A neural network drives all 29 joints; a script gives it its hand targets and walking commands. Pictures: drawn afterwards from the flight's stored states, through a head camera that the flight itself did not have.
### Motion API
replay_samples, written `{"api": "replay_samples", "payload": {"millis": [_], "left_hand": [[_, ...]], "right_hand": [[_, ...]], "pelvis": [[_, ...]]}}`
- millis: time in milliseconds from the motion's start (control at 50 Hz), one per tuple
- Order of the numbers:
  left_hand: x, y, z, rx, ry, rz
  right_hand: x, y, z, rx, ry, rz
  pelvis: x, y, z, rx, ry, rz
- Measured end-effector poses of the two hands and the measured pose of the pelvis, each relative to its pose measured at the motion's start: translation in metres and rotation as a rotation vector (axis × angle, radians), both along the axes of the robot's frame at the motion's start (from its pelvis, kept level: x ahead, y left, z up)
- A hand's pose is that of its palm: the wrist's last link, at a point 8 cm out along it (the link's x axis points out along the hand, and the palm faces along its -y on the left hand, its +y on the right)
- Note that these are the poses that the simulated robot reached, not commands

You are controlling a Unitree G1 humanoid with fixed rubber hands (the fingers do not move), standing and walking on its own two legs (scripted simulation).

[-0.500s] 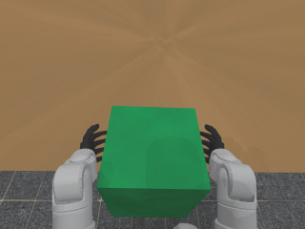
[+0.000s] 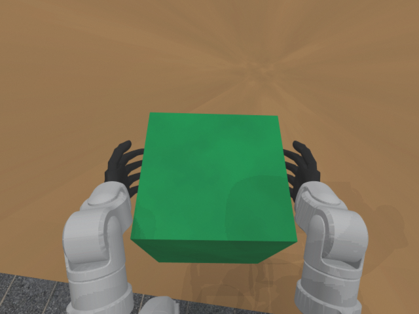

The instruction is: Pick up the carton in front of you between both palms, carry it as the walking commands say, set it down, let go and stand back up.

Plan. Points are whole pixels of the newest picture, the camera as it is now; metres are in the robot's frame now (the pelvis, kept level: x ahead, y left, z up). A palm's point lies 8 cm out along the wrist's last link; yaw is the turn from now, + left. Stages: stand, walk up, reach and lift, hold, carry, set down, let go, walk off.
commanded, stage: carry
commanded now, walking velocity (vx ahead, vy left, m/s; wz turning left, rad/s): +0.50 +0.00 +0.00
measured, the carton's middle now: (210, 198) +0.31 +0.01 +0.04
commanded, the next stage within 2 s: none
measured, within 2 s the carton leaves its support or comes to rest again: neither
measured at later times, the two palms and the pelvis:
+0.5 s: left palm (155, 31) +0.74 +0.16 +0.13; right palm (272, 38) +0.70 -0.14 +0.13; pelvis +0.32 +0.05 +0.00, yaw -3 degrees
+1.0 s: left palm out of the picture +1.05 +0.18 +0.19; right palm out of the picture +1.07 -0.12 +0.18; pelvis +0.67 +0.01 +0.03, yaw -1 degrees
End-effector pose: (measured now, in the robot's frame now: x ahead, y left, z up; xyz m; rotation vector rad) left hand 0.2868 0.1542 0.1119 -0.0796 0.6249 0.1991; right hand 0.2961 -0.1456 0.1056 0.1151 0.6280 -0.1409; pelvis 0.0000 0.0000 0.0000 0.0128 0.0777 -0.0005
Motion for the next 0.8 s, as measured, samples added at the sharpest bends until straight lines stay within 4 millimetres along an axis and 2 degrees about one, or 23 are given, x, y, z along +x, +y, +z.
{"api": "replay_samples", "payload": {"millis": [100,180,280,360,440,540,620,720,800], "left_hand": [[0.084,-0.001,0.035,0.018,-0.085,-0.023],[0.165,0.003,0.048,0.058,-0.083,-0.073],[0.275,0.013,0.041,0.068,-0.038,-0.135],[0.349,0.013,0.023,0.044,0.079,-0.174],[0.409,0.007,0.015,0.023,0.154,-0.178],[0.48,0.002,0.018,-0.009,0.113,-0.156],[0.535,-0.002,0.024,-0.026,0.049,-0.125],[0.602,-0.004,0.03,0.003,-0.017,-0.078],[0.64,0.005,0.028,0.024,0.032,-0.031]], "right_hand": [[0.081,-0.001,0.035,-0.025,-0.087,0.0],[0.157,0.002,0.052,-0.084,-0.087,0.013],[0.258,0.012,0.056,-0.148,-0.037,0.007],[0.318,0.013,0.039,-0.16,0.085,-0.022],[0.368,0.008,0.025,-0.126,0.16,-0.056],[0.436,0.003,0.027,-0.086,0.117,-0.096],[0.497,-0.001,0.032,-0.064,0.051,-0.1],[0.582,-0.003,0.033,-0.024,-0.02,-0.037],[0.64,0.006,0.033,-0.026,0.027,0.027]], "pelvis": [[0.065,0.003,0.004,0.006,0.005,-0.016],[0.122,0.012,-0.003,-0.007,-0.001,-0.029],[0.2,0.029,-0.027,-0.011,-0.017,-0.049],[0.243,0.039,-0.022,-0.01,-0.006,-0.046],[0.284,0.045,-0.007,-0.021,0.013,-0.048],[0.345,0.044,0.002,-0.03,0.032,-0.042],[0.404,0.035,0.002,-0.029,0.04,-0.031],[0.487,0.015,-0.009,-0.034,0.019,-0.016],[0.538,0.005,0.005,-0.017,0.018,-0.02]]}}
